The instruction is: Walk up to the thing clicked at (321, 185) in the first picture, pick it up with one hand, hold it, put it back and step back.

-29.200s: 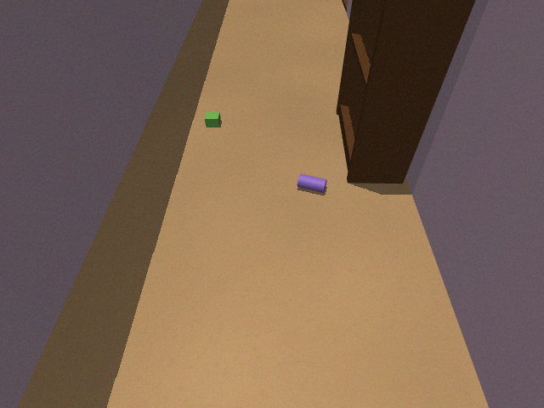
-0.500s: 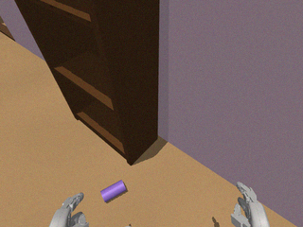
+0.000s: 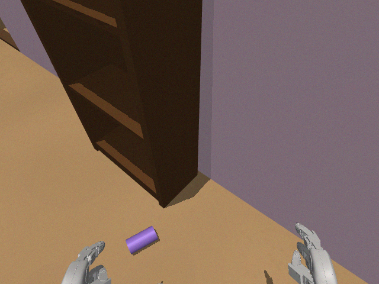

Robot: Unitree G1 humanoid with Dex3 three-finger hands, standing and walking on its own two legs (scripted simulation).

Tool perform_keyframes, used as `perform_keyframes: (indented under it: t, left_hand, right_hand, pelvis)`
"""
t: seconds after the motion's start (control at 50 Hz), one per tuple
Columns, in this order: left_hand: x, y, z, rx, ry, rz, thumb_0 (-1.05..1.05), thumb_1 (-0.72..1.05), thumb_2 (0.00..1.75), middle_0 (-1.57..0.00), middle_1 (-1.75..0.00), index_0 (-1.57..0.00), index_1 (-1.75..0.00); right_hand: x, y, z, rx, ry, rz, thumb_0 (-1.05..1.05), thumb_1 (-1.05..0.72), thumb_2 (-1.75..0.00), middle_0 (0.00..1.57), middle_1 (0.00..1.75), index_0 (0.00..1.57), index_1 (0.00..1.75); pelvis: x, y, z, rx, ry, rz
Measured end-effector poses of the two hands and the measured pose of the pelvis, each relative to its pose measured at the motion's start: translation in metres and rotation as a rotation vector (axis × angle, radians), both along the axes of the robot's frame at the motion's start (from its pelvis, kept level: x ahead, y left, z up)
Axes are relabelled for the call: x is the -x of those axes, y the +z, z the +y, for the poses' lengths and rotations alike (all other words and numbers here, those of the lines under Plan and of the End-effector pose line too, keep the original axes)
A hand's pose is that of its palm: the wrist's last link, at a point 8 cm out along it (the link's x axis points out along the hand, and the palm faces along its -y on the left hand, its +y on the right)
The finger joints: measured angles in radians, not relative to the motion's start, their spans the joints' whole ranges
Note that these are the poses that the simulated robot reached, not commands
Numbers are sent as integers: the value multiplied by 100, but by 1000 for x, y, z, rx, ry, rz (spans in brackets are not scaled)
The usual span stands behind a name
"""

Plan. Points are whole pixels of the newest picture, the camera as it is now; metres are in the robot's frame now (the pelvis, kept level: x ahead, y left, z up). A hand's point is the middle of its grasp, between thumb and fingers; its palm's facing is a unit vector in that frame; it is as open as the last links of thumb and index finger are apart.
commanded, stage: home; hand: left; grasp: from above
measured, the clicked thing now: (142, 239) +0.46 +0.25 -0.68
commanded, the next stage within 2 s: stand in 0.86 s
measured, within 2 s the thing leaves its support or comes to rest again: neither
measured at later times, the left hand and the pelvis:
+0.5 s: hand (109, 278) +0.17 +0.18 -0.04, palm faces +0.04 -0.98 -0.21, open 7.4 cm; pelvis +0.01 +0.00 +0.00, yaw +0 degrees
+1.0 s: hand (110, 280) +0.17 +0.18 -0.05, palm faces +0.02 -0.97 -0.26, open 7.4 cm; pelvis +0.00 +0.00 +0.00, yaw +0 degrees
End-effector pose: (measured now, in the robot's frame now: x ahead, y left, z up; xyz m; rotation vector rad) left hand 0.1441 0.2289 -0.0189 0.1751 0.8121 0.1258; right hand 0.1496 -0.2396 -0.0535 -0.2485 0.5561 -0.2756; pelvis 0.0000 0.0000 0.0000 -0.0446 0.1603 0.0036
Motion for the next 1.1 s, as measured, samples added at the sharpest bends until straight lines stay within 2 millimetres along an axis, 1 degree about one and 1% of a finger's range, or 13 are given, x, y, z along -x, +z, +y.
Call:
perform_keyframes:
  t: [0.24, 0.54, 0.72, 0.96, 0.98, 1.04, 1.1]
  left_hand:
    - [-6, 0, 2, 0, -4, 2, 2, 90, 90, -20, -30, -20, -30]
    - [-11, 1, -1, -3, -5, -3, 2, 90, 90, -20, -30, -20, -30]
    - [-10, 1, -3, -1, -3, -3, 2, 90, 90, -21, -30, -20, -30]
    - [-5, 1, -4, -4, -1, -1, 2, 90, 90, -21, -30, -20, -30]
    - [-7, -2, -3, -28, -17, -15, 2, 90, 90, -21, -30, -20, -30]
    - [-10, -19, 9, -94, -46, -24, 1, 90, 90, -21, -30, -20, -30]
    - [-1, -33, 24, -124, -42, 33, 1, 90, 90, -21, -30, -20, -30]
  right_hand:
    - [0, -4, 4, -8, 2, 21, 2, -90, -90, 21, 30, 20, 30]
    - [-4, -6, -1, -7, -4, 37, 2, -90, -90, 21, 30, 20, 30]
    - [-6, -4, -4, -6, -5, 29, 2, -90, -90, 21, 30, 20, 30]
    - [-4, -5, -4, -10, 0, 29, 2, -90, -90, 21, 30, 20, 30]
    - [-3, -7, -4, 4, 23, 55, 2, -90, -90, 21, 30, 20, 30]
    - [4, -21, -9, 33, 130, 251, 1, -90, -90, 21, 30, 20, 30]
    - [16, -25, -17, 19, 146, 376, 2, -90, -90, 21, 30, 21, 30]
  pelvis:
    - [-4, 0, 2, 1, -2, 4]
    - [-9, 0, -1, -1, -2, 13]
    - [-9, 0, -3, -2, -1, 11]
    - [-5, -1, -4, -2, 1, 11]
    - [-3, 0, -4, -5, 2, -10]
    - [3, 8, -4, -30, -2, -71]
    - [5, 15, -4, -42, -1, -106]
